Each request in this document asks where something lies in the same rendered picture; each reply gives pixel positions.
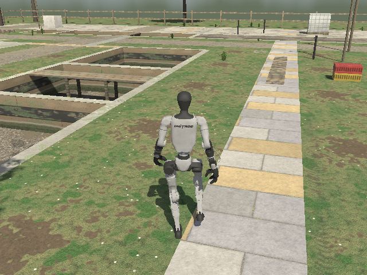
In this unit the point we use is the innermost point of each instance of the robot right hand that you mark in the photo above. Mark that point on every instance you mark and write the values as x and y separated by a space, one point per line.
214 176

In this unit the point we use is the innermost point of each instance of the robot left hand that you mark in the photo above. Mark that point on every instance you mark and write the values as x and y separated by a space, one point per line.
160 158

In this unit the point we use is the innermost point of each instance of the robot right thigh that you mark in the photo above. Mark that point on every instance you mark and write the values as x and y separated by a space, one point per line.
196 167

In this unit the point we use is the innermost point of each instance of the robot right forearm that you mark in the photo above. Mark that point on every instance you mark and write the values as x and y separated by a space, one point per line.
211 158

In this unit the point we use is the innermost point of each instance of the left robot upper arm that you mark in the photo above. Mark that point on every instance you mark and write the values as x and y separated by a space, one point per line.
166 120

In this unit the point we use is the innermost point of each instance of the robot left thigh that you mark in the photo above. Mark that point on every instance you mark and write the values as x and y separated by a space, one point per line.
170 174

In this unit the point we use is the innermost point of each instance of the robot thigh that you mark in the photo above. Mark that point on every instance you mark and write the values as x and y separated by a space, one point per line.
170 174
196 167

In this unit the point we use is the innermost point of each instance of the robot left forearm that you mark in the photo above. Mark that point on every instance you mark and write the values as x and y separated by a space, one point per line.
158 150

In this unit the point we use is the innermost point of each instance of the right robot upper arm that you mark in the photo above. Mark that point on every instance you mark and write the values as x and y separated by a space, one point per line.
201 121

